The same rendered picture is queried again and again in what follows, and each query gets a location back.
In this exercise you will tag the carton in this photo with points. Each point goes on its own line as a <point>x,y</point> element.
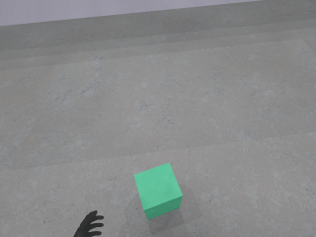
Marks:
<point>158,190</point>

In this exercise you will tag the left robot hand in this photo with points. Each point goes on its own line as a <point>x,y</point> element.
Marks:
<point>86,226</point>

